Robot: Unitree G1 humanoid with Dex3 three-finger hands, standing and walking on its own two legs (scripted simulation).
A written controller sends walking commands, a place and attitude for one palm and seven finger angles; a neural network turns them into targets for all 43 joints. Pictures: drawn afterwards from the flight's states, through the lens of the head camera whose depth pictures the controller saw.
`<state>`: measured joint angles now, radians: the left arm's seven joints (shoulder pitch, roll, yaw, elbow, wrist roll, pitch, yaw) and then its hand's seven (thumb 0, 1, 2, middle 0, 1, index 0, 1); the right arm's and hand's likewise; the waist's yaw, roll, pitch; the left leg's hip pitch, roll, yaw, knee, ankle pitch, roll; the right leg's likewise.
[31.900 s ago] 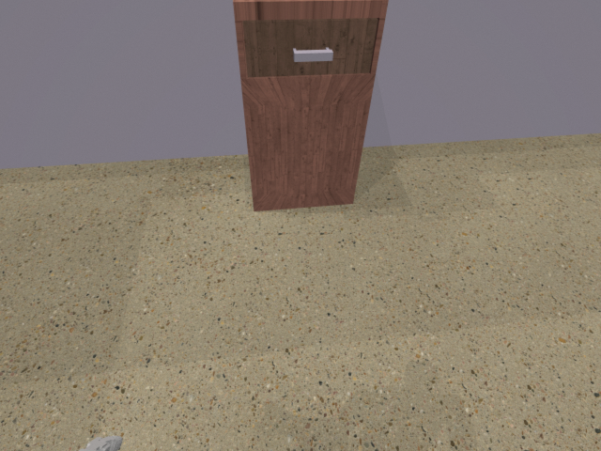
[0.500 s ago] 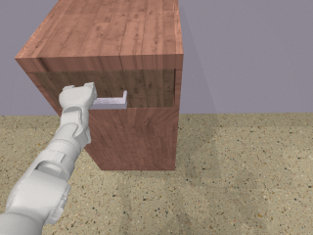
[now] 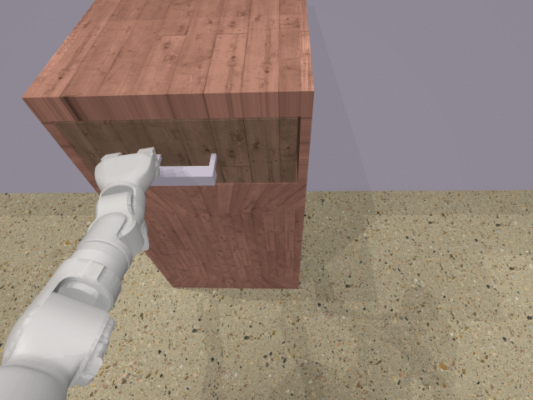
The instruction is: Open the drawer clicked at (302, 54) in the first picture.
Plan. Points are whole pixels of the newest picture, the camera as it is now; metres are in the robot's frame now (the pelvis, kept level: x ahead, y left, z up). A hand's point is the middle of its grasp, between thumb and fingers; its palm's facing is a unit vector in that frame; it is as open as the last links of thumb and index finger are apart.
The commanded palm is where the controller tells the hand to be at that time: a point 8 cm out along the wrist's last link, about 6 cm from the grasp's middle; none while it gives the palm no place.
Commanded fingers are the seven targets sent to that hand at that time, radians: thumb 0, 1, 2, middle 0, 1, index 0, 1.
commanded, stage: lower the fingers behind the handle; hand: left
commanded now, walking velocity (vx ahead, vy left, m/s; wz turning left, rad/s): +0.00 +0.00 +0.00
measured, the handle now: (183, 167) +0.53 +0.17 +0.00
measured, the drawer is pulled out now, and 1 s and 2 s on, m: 0.00 0.00 0.00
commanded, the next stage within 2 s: lift the fingers back up to retry in 1.56 s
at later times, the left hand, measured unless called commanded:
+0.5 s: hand (165, 194) +0.45 +0.18 +0.02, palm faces -0.06 +0.00 -1.00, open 14.0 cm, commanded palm +0.43 +0.17 +0.07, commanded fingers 0.00 -0.50 0.30 -0.30 -1.20 -0.30 -1.20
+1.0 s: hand (184, 194) +0.46 +0.15 +0.01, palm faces +0.04 +0.02 -1.00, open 13.7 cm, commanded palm +0.43 +0.17 +0.04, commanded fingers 0.00 -0.50 0.30 -0.30 -1.20 -0.30 -1.20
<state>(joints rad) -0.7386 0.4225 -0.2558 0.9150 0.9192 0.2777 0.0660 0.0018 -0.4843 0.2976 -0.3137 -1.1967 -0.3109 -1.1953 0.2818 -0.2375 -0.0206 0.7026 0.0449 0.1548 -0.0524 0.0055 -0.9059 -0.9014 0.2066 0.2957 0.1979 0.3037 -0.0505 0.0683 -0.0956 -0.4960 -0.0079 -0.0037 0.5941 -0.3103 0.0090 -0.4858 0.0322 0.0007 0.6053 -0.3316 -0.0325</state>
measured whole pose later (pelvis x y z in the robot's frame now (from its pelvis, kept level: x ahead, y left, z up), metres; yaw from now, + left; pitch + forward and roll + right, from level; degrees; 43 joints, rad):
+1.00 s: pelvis -0.03 +0.01 -0.02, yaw -2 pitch +17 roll +0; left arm -0.85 0.31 -0.15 1.09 1.10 0.13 0.44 0.00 -0.49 0.30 -0.31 -1.23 -0.32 -1.28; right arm 0.28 -0.23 -0.05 0.71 0.00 0.10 -0.01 0.00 -0.91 -0.90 0.20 0.30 0.20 0.30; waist -0.11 0.03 -0.15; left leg -0.73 0.01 0.02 0.79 -0.36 0.01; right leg -0.72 0.05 0.01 0.78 -0.36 -0.03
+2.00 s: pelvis -0.03 +0.02 -0.02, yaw -3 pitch +17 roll -1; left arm -0.84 0.36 -0.14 1.04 1.08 0.06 0.34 0.00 -0.49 0.30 -0.29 -1.22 -0.31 -1.21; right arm 0.35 -0.23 -0.04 0.69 0.01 0.07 -0.03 0.00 -0.91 -0.90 0.21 0.30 0.20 0.30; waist -0.12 0.05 -0.14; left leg -0.74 0.00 0.03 0.81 -0.36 0.03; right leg -0.72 0.04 0.03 0.78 -0.35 0.00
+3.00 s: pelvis +0.00 +0.00 +0.00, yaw -2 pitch +12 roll +0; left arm -0.72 0.38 -0.14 0.87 1.05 0.01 0.21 0.00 -0.49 0.30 -0.32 -1.20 -0.32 -1.20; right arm 0.27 -0.24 -0.05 0.70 0.02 0.12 -0.03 0.00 -0.91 -0.90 0.20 0.30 0.20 0.30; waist -0.08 0.04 -0.11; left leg -0.51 0.01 0.01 0.64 -0.33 0.00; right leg -0.51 0.04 0.02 0.65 -0.34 -0.04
